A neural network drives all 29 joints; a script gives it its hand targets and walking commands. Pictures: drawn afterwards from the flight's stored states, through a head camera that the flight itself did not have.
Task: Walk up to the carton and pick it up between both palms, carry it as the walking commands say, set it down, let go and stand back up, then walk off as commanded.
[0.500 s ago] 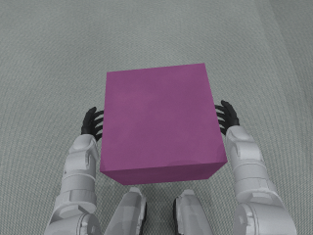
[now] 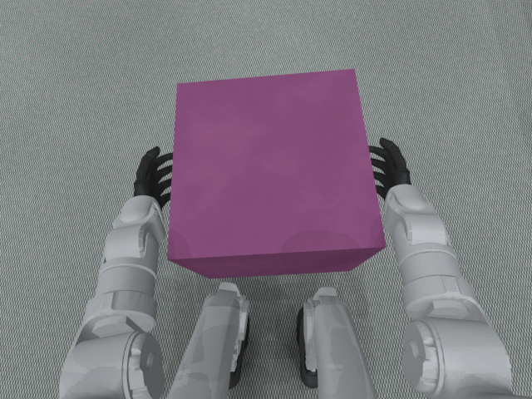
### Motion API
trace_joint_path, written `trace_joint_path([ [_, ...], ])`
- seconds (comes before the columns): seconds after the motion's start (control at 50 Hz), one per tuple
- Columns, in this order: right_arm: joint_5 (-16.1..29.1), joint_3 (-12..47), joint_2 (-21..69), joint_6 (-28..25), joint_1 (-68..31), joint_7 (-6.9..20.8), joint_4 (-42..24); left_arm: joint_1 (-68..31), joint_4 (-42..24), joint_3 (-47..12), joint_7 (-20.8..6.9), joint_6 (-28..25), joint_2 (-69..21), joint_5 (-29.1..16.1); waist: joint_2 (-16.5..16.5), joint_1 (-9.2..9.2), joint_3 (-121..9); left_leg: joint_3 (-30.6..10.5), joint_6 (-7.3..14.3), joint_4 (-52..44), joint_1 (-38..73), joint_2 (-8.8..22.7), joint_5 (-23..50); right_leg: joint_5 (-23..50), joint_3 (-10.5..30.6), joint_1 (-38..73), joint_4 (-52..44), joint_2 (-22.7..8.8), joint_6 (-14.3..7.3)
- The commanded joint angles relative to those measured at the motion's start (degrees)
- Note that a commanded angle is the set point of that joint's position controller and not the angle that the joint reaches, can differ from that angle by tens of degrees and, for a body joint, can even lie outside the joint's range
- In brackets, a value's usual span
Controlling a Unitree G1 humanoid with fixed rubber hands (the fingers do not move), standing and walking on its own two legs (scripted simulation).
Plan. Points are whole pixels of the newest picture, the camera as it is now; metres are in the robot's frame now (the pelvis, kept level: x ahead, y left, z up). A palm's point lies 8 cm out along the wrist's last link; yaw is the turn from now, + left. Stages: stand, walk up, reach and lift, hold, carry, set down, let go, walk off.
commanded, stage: set down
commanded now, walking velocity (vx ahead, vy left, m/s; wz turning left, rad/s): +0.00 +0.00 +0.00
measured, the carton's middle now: (272, 187) +0.45 +0.02 -0.17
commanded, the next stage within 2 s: none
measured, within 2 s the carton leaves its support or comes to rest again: neither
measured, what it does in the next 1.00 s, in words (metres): lowers itself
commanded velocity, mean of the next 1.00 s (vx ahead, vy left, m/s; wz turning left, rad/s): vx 0.00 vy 0.00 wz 0.00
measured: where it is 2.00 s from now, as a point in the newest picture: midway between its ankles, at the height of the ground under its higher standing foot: (271, 360)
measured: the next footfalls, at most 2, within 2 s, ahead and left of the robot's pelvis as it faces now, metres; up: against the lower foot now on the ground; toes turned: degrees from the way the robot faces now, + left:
none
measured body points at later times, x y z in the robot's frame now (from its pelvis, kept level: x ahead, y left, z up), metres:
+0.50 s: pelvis -0.03 +0.00 -0.07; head +0.26 -0.01 +0.28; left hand +0.43 +0.21 -0.18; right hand +0.48 -0.16 -0.19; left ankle +0.07 +0.11 -0.55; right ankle +0.09 -0.10 -0.55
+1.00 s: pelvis -0.07 +0.00 -0.14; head +0.29 +0.00 +0.13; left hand +0.44 +0.22 -0.29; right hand +0.49 -0.16 -0.29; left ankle +0.07 +0.11 -0.55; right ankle +0.09 -0.10 -0.55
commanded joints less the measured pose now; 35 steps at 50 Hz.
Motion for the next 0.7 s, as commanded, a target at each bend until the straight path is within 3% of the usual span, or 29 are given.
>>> trace_joint_path([
  [0.0,8.31,25.78,56.76,-4.82,-40.37,13.01,-14.4,-40.76,-8.26,-32.75,-13.89,-2.97,-47.78,-8.48,-5.2,0.71,-62.23,1.88,-0.61,-5.46,22.72,-4.42,22.89,20.8,0.41,37.95,-4.66,4.35,1.11],
  [0.02,8.13,24.87,56.35,-4.67,-39.44,13.04,-13.08,-42.44,-8.5,-33.27,-13.83,-2.9,-47.59,-8.82,-3.11,0.63,-62.28,2.41,-1.0,-5.34,21.53,-4.4,21.93,20.44,0.43,37.79,-4.18,4.45,0.76],
  [0.04,8.38,25.07,55.84,-4.92,-41.74,12.63,-14.83,-43.24,-8.5,-33.24,-13.73,-2.86,-46.7,-8.91,-4.56,0.31,-64.0,1.91,-0.83,-4.9,21.94,-4.32,21.33,19.34,-0.21,36.84,-3.34,4.63,0.99],
  [0.1,9.07,25.04,54.63,-4.79,-42.85,12.31,-14.03,-45.91,-9.3,-33.55,-13.55,-2.89,-46.19,-9.66,-3.59,-0.15,-65.13,1.99,-1.0,-3.55,21.88,-4.16,21.15,18.39,-0.52,34.59,-1.66,4.74,0.87],
  [0.14,9.15,24.56,54.79,-4.58,-43.98,12.06,-12.24,-44.97,-6.7,-32.19,-13.73,-2.51,-45.85,-9.18,-3.45,0.89,-62.77,2.4,-0.88,-2.93,18.33,-4.19,18.78,16.74,-0.29,34.66,-0.88,4.59,0.66],
  [0.16,7.81,23.11,54.08,-4.41,-42.25,12.04,-10.61,-44.98,-5.57,-31.35,-13.78,-2.36,-46.73,-8.73,-3.39,-0.54,-60.71,2.65,-1.07,-2.25,16.39,-4.31,18.62,16.99,-0.09,33.91,-1.17,4.37,0.53],
  [0.18,8.57,23.7,54.87,-4.75,-44.5,11.91,-11.88,-45.08,-6.36,-31.15,-13.89,-2.64,-46.27,-8.55,-3.29,0.76,-63.07,2.68,-0.92,-1.72,16.83,-4.26,18.67,16.37,-0.17,33.32,-0.35,4.39,0.69],
  [0.24,8.7,23.82,54.04,-4.76,-46.15,11.63,-12.14,-49.44,-7.96,-30.96,-13.47,-3.13,-44.64,-9.48,-3.57,0.47,-63.97,2.67,-0.89,0.03,15.43,-4.2,19.2,17.08,-0.55,32.14,2.25,4.5,0.73],
  [0.28,8.71,23.01,53.15,-4.66,-47.0,11.45,-10.58,-49.36,-4.77,-29.96,-13.46,-2.55,-44.31,-8.68,-3.97,0.75,-61.3,3.08,-0.94,0.47,13.39,-4.04,17.38,15.45,-0.9,30.03,2.66,4.7,0.79],
  [0.3,9.56,24.37,52.6,-5.11,-50.04,11.26,-13.64,-50.91,-6.8,-30.1,-13.56,-2.91,-43.66,-9.41,-4.83,1.26,-65.35,3.37,-0.95,1.51,12.97,-4.26,18.53,16.63,-0.73,31.19,3.35,4.74,0.88],
  [0.32,9.4,24.31,52.51,-4.88,-50.91,10.93,-14.04,-50.89,-6.33,-29.61,-13.41,-2.96,-44.43,-9.4,-5.5,0.63,-66.89,3.48,-0.77,1.97,12.8,-4.3,18.81,17.02,-0.91,32.42,3.82,4.58,0.99],
  [0.34,9.79,23.99,52.69,-4.96,-49.93,11.07,-12.88,-52.37,-8.37,-30.13,-13.14,-3.21,-42.13,-9.44,-3.92,1.45,-66.34,3.61,-0.87,2.55,12.91,-4.15,19.36,17.25,-0.97,30.46,4.77,4.82,0.78],
  [0.4,9.86,23.81,51.05,-5.01,-50.87,10.9,-12.24,-51.97,-7.26,-30.77,-13.05,-2.63,-42.73,-9.74,-2.99,0.93,-67.15,3.31,-1.2,3.57,12.99,-4.07,19.28,16.7,-1.05,28.76,6.12,4.83,0.51],
  [0.42,10.01,24.19,52.24,-4.73,-51.3,10.99,-11.91,-52.85,-7.68,-30.7,-12.88,-2.69,-42.37,-10.02,-4.47,1.28,-68.77,3.45,-1.25,3.93,13.03,-4.07,19.11,16.53,-1.43,29.06,6.52,4.9,0.72],
  [0.46,10.27,24.67,50.43,-5.14,-54.85,10.82,-14.63,-54.15,-8.13,-30.52,-12.87,-2.8,-43.06,-10.21,-3.69,1.2,-69.39,3.43,-1.12,5.21,11.23,-4.21,19.15,16.97,-0.96,28.8,7.91,4.68,0.4],
  [0.48,10.12,24.32,50.73,-4.74,-54.94,10.45,-12.98,-54.91,-7.03,-30.2,-12.78,-2.56,-43.08,-10.1,-4.68,0.55,-69.58,3.5,-0.91,5.52,10.73,-4.35,17.95,15.81,-1.45,28.8,8.18,4.75,0.78],
  [0.5,10.26,23.99,51.23,-4.56,-53.4,10.51,-11.31,-55.86,-8.18,-30.1,-12.72,-2.64,-41.88,-10.16,-4.21,1.1,-69.75,3.82,-1.08,6.04,10.49,-4.26,17.01,15.21,-1.17,28.51,8.4,4.73,0.54],
  [0.54,10.89,24.86,49.68,-4.76,-56.74,10.31,-14.84,-58.99,-11.17,-31.41,-12.6,-2.91,-41.16,-11.48,-4.31,0.14,-73.84,3.81,-1.2,7.64,10.71,-4.28,18.29,16.92,-1.24,28.85,9.98,4.87,0.31],
  [0.62,12.15,25.92,46.56,-4.28,-59.91,10.12,-17.6,-63.96,-16.87,-33.54,-11.52,-2.49,-39.26,-12.4,-2.86,0.42,-84.18,4.06,-1.52,9.91,14.4,-4.2,18.7,17.22,-1.96,30.75,12.95,4.82,0.17],
  [0.64,13.16,26.25,46.27,-3.94,-60.84,10.0,-18.29,-63.96,-16.18,-33.71,-11.08,-2.05,-38.72,-12.67,-2.44,1.34,-87.41,3.99,-1.38,10.14,17.17,-4.22,18.93,16.88,-1.99,32.29,13.33,4.79,0.18],
  [0.68,14.39,28.17,45.1,-3.32,-64.92,9.51,-23.33,-66.43,-18.76,-35.29,-10.58,-1.45,-37.75,-13.84,-4.01,0.78,-98.3,4.21,-1.21,11.49,20.65,-4.14,19.51,18.7,-1.9,40.61,14.78,4.45,0.09],
])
